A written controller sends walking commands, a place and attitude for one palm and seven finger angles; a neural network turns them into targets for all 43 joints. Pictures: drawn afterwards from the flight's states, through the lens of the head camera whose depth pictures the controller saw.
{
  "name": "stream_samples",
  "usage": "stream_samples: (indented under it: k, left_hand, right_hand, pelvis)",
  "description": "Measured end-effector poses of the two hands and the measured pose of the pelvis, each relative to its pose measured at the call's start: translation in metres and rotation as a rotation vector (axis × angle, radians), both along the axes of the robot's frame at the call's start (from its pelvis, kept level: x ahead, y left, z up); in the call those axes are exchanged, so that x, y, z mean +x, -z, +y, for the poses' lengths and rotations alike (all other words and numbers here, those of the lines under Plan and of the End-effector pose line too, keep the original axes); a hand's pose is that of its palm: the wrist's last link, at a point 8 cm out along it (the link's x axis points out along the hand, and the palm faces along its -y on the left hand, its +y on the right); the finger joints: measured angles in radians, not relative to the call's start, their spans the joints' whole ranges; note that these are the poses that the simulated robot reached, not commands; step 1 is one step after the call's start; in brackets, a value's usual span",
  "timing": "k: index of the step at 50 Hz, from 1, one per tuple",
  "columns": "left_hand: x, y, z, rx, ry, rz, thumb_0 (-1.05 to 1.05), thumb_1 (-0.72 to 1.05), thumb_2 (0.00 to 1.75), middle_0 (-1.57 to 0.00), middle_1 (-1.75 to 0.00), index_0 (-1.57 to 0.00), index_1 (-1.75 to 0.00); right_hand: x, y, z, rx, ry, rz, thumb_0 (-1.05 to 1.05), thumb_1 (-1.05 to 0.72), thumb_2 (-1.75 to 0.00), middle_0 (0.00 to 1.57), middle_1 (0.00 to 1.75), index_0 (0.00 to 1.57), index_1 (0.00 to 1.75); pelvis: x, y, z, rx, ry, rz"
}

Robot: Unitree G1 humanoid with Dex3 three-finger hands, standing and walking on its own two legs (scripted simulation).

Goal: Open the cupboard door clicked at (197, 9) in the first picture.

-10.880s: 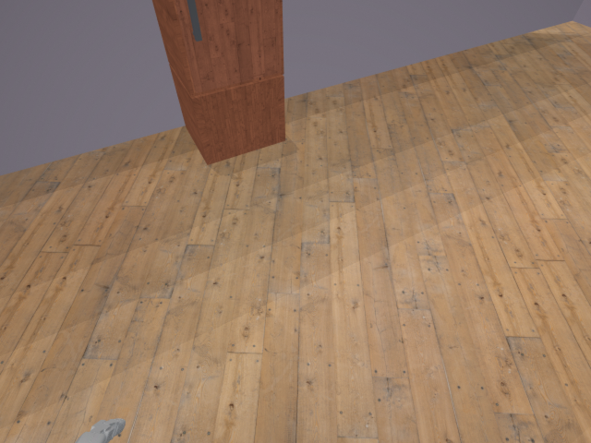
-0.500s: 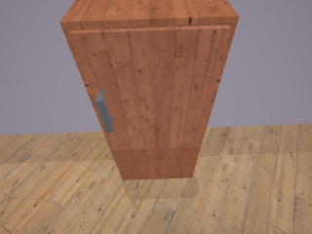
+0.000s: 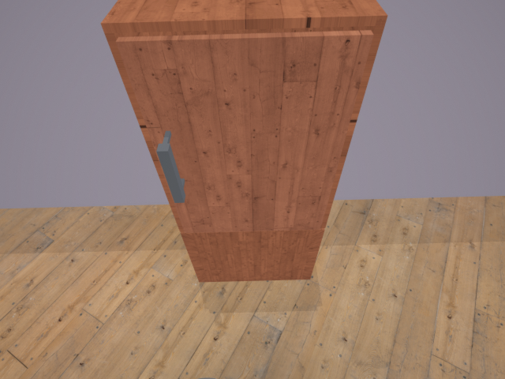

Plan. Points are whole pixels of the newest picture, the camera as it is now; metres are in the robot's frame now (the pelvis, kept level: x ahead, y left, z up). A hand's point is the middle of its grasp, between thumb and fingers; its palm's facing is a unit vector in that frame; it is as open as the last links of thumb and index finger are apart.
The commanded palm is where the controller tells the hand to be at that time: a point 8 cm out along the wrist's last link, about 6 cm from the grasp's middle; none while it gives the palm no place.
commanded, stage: come to a stop and stand still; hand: left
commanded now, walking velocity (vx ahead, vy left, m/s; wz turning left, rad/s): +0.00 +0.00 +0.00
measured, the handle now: (174, 168) +0.54 +0.22 -0.02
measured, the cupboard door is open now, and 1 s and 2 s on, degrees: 0 0 0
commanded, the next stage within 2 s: look again from close up in 0.66 s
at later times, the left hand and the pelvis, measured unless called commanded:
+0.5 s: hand out of the picture -0.05 +0.18 -0.17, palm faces +0.04 -0.99 -0.16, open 7.4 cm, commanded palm none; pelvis -0.02 +0.02 +0.01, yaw +0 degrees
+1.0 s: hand out of the picture -0.02 +0.20 -0.17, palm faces +0.03 -0.98 -0.21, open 7.4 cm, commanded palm none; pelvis -0.01 +0.04 +0.00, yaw +1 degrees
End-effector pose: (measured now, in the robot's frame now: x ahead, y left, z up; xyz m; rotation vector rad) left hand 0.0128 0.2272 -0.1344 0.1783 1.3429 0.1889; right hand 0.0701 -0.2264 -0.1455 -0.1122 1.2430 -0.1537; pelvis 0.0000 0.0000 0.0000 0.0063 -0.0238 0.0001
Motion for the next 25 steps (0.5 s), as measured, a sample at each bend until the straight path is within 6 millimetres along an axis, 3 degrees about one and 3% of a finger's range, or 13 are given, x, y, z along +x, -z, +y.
stream_samples:
  k: [9, 18, 25]
  left_hand:
    - [-0.020, 0.008, -0.007, -0.055, -0.007, 0.001, 0.02, 0.92, 0.90, -0.20, -0.30, -0.20, -0.30]
    - [-0.047, 0.007, -0.003, -0.074, -0.013, 0.047, 0.01, 0.91, 0.90, -0.20, -0.30, -0.20, -0.30]
    - [-0.067, 0.007, -0.001, -0.081, -0.027, 0.097, 0.01, 0.91, 0.90, -0.20, -0.30, -0.20, -0.30]
  right_hand:
    - [-0.054, -0.008, 0.001, -0.031, 0.007, 0.081, 0.00, -0.93, -0.89, 0.20, 0.30, 0.20, 0.30]
    - [-0.113, -0.011, 0.020, -0.005, 0.021, 0.205, 0.01, -0.91, -0.90, 0.20, 0.30, 0.20, 0.30]
    - [-0.137, -0.010, 0.038, 0.022, 0.045, 0.256, 0.01, -0.91, -0.89, 0.20, 0.30, 0.20, 0.30]
  pelvis:
    - [-0.013, -0.004, 0.002, -0.007, 0.004, -0.021]
    - [-0.024, -0.009, 0.009, -0.011, -0.001, -0.009]
    - [-0.024, -0.009, 0.016, -0.010, 0.001, -0.003]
